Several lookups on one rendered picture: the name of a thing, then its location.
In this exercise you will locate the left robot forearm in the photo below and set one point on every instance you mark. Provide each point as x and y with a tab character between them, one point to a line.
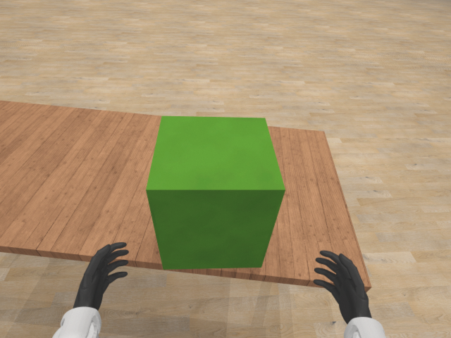
80	322

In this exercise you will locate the carton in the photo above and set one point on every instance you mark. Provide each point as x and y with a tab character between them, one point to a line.
214	192

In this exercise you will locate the robot left hand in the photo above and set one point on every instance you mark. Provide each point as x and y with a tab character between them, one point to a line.
96	279

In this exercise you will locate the table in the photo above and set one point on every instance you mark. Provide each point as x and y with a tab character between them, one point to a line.
73	180

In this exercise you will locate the right robot forearm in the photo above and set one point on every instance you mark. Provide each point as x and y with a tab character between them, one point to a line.
364	327

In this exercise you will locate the robot right hand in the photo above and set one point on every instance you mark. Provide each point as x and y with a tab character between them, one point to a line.
348	289

